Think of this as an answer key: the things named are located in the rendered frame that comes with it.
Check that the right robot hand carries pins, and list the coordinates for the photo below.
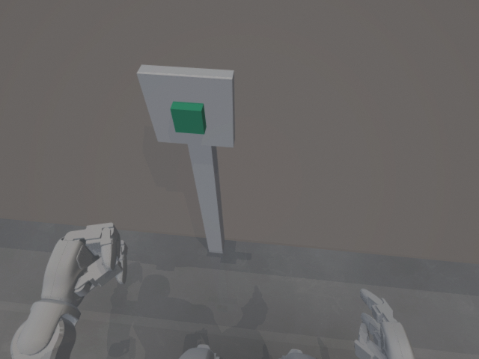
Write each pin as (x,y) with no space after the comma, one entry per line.
(390,338)

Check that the panel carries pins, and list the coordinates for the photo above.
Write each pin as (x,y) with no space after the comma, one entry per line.
(161,86)

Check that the left robot hand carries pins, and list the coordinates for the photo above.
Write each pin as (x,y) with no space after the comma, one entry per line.
(64,278)

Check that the robot left forearm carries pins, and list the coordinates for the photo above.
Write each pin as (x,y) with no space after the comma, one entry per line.
(48,333)

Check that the button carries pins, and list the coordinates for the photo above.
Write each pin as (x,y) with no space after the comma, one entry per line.
(188,117)

